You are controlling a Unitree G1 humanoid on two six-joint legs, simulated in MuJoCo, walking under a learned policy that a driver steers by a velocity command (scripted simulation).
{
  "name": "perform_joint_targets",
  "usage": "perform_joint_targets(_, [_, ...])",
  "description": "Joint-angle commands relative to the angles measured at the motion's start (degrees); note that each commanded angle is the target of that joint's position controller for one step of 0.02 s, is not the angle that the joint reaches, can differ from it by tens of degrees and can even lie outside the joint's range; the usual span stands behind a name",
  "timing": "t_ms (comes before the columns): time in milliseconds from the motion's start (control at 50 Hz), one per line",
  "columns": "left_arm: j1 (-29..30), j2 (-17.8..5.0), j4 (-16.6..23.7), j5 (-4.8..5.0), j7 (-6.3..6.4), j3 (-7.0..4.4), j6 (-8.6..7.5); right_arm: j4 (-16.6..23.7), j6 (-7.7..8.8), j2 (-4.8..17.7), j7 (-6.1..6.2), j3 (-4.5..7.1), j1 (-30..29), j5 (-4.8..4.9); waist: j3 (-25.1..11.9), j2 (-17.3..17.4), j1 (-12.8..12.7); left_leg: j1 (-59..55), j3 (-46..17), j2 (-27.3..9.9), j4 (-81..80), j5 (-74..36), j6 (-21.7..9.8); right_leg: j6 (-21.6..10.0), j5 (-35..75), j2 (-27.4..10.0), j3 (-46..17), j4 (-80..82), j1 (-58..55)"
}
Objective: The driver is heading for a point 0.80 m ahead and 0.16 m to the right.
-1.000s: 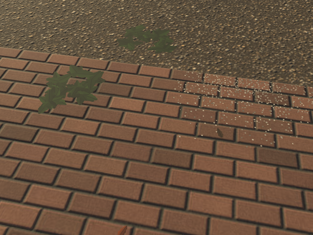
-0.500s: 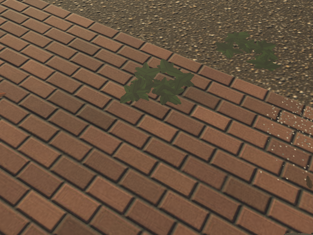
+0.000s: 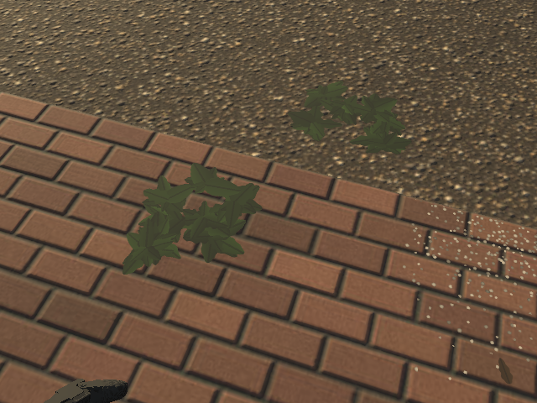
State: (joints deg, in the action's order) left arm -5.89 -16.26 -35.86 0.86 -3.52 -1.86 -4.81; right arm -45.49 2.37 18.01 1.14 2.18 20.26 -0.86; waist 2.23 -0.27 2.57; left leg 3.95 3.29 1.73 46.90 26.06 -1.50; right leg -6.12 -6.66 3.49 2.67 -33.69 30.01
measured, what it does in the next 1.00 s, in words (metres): walks ahead, turning right: left foot, then right foot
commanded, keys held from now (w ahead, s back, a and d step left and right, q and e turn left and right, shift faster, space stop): w+e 0.94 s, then w+q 0.06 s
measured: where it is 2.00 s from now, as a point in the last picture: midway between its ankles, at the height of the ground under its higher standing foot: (358, 273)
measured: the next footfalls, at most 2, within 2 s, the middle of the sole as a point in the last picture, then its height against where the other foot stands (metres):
left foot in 0.40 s outside the picture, level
right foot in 0.92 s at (357, 337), level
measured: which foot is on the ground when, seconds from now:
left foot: up 0.00-0.38, down 0.40-0.92, up 0.94-1.00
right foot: down 0.00-0.40, up 0.42-0.90, down 0.92-1.00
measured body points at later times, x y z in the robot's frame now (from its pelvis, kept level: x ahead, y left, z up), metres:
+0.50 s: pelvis +0.30 +0.05 +0.01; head +0.32 +0.05 +0.46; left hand +0.46 +0.30 -0.10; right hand +0.39 -0.26 -0.06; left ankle +0.40 +0.14 -0.72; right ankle +0.15 -0.06 -0.63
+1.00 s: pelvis +0.52 -0.09 +0.00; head +0.55 -0.12 +0.45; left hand +0.84 +0.00 -0.07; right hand +0.39 -0.36 -0.12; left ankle +0.45 +0.13 -0.63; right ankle +0.55 -0.20 -0.72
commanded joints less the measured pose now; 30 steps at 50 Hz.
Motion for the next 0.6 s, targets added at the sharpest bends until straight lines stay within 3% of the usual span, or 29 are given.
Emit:
perform_joint_targets(20, [-19.75,-10.84,0.21,0.09,1.87,-4.15,0.43,8.71,4.83,8.31,-1.95,0.87,-2.70,2.05,-20.80,-6.02,-10.23,41.39,-12.23,-0.52,36.21,1.69,1.37,-15.94,-6.20,-21.07,-42.05,13.67,-53.39])
perform_joint_targets(40, [-15.92,-9.79,0.93,0.10,2.16,-3.85,0.64,10.37,5.68,7.93,-2.26,0.40,-6.42,2.62,-13.51,-1.36,-8.71,41.95,-11.22,-3.31,31.50,-2.45,0.72,-13.77,-5.08,-19.05,-35.05,15.14,-44.15])
perform_joint_targets(60, [-12.33,-8.95,1.56,0.13,2.25,-3.52,0.86,10.70,5.93,7.23,-2.08,0.41,-7.96,1.48,-7.57,2.66,-6.11,40.18,-9.82,-4.91,25.44,-4.42,0.92,-12.35,0.22,-16.58,-30.41,16.82,-34.73])
perform_joint_targets(80, [-9.96,-7.82,2.32,-0.40,2.39,-3.03,0.84,10.61,5.48,7.43,-1.83,0.84,-7.30,0.48,-4.70,2.21,-3.82,36.61,-9.41,-6.37,21.75,-6.03,1.56,-11.78,5.36,-14.57,-26.78,18.58,-27.89])
perform_joint_targets(100, [-8.29,-7.76,2.83,-0.73,2.55,-2.97,0.93,10.48,4.84,7.05,-1.80,0.83,-5.99,0.13,-3.51,0.21,-2.15,33.74,-8.95,-6.69,19.98,-6.67,2.59,-12.05,7.82,-13.31,-25.49,20.12,-22.98])
perform_joint_targets(160, [-7.09,-9.17,2.00,-0.31,3.29,-3.42,0.71,10.34,3.45,4.77,-1.22,0.00,-5.15,-0.40,-2.01,-1.88,-0.74,29.68,-6.20,-6.69,10.42,-9.99,5.99,-11.91,13.81,-10.61,-19.13,21.60,-13.31])
perform_joint_targets(200, [-7.69,-10.38,1.18,0.05,3.87,-3.89,0.96,11.44,3.43,2.96,-1.14,-0.79,-9.81,-0.51,-1.38,-2.81,-2.36,26.07,-5.21,-5.39,0.29,-19.11,6.86,-9.52,10.92,-7.48,-15.38,20.95,-9.42])
perform_joint_targets(240, [-10.54,-10.87,0.01,0.42,4.20,-4.15,1.48,12.29,3.76,2.50,-1.42,-0.97,-14.83,0.02,-2.16,-3.68,-5.11,22.34,-4.92,-3.00,-8.74,-28.25,7.07,-7.35,5.69,-6.35,-15.42,19.65,-9.28])
perform_joint_targets(280, [-12.85,-11.23,-1.03,0.84,4.33,-4.34,1.95,12.89,4.10,3.72,-1.71,-0.42,-17.00,1.00,-2.93,-4.65,-6.05,20.47,-6.45,-1.93,-13.41,-30.60,6.77,-6.05,0.97,-7.62,-18.59,17.81,-11.98])
perform_joint_targets(320, [-13.17,-10.66,-1.32,1.04,4.46,-4.29,2.21,12.91,4.41,5.70,-1.82,0.60,-16.42,1.45,-3.46,-5.86,-5.11,19.34,-8.74,-2.48,-16.29,-28.39,5.52,-4.51,-3.07,-9.51,-22.86,14.32,-15.90])
perform_joint_targets(360, [-12.33,-9.92,-1.13,0.66,4.39,-4.24,2.50,12.18,4.77,7.00,-1.79,1.73,-13.16,1.60,-3.81,-6.90,-2.77,15.25,-8.39,-2.59,-17.71,-23.64,3.27,-2.90,-4.06,-10.27,-25.57,9.75,-17.44])
perform_joint_targets(380, [-12.47,-8.17,-1.00,0.40,4.26,-3.72,2.55,11.24,4.93,7.75,-1.56,2.49,-9.03,1.38,-5.30,-6.66,-0.58,9.34,-7.72,-3.05,-19.15,-22.01,1.69,-1.37,-3.95,-8.49,-24.80,5.40,-16.52])
perform_joint_targets(400, [-13.14,-4.31,-0.31,-0.15,3.89,-2.38,2.36,10.95,5.16,10.23,-1.15,3.40,-2.46,0.42,-11.13,-1.93,2.38,-1.70,-14.45,-10.41,-19.80,-17.42,-1.63,0.79,-8.14,-4.95,-21.01,-7.99,-12.65])
perform_joint_targets(420, [-20.26,0.03,1.55,0.72,3.72,-0.95,1.79,9.70,4.36,15.55,-1.08,4.75,2.40,-0.78,-18.69,16.03,-0.02,-19.32,-39.35,-23.67,-25.75,-3.74,-10.24,4.56,-25.81,2.92,-12.36,-28.05,4.81])
perform_joint_targets(440, [-20.94,-4.73,1.20,1.67,3.84,-1.62,1.68,9.16,3.98,12.68,-1.65,4.42,3.40,0.29,-17.49,17.78,0.47,-19.46,-52.13,-26.61,-30.27,11.02,-12.04,5.55,-26.73,-0.68,-12.51,-38.63,14.12])
perform_joint_targets(460, [-16.15,-8.73,1.01,1.61,3.98,-2.79,2.04,9.94,3.79,8.89,-1.50,3.46,0.85,0.66,-10.69,10.93,1.93,-14.00,-44.33,-24.14,-31.15,11.81,-9.85,5.92,-21.11,-2.98,-12.57,-42.28,16.27])
perform_joint_targets(480, [-12.28,-9.21,1.64,0.85,4.16,-3.06,2.39,10.00,3.50,7.24,-1.38,2.92,-1.62,0.39,-6.71,6.73,1.77,-8.22,-35.21,-21.66,-30.74,3.27,-8.19,6.24,-16.77,-4.81,-10.63,-42.03,15.23])
perform_joint_targets(500, [-10.04,-8.70,2.28,0.24,4.11,-3.17,2.45,9.64,3.32,5.67,-1.32,2.44,-3.44,0.12,-3.82,5.64,1.14,-3.45,-28.35,-19.06,-31.34,-4.98,-7.78,6.36,-13.74,-6.30,-10.46,-39.49,13.97])
perform_joint_targets(540, [-9.91,-7.06,2.60,0.73,3.58,-3.24,2.93,8.74,3.59,4.19,-0.99,2.08,-4.75,-0.13,-2.07,8.29,-0.43,1.41,-19.83,-16.21,-33.85,-12.92,-7.22,6.46,-10.73,-8.51,-9.61,-36.05,9.93])
perform_joint_targets(600, [-8.11,-4.46,3.28,0.53,3.32,-2.74,3.79,6.85,4.19,4.94,-1.00,2.62,-4.17,0.44,-0.89,6.87,-0.68,1.99,-13.51,-16.57,-36.47,-19.67,-8.76,6.93,-8.81,-9.08,-8.41,-31.46,10.82])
